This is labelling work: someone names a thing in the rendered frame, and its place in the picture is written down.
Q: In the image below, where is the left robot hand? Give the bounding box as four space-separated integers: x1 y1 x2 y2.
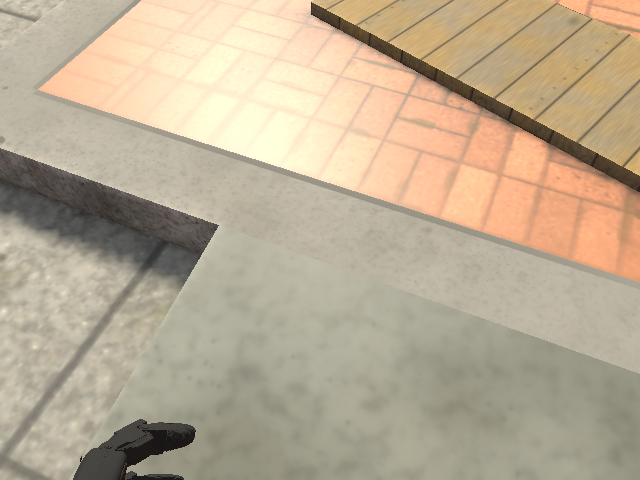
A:
73 419 196 480

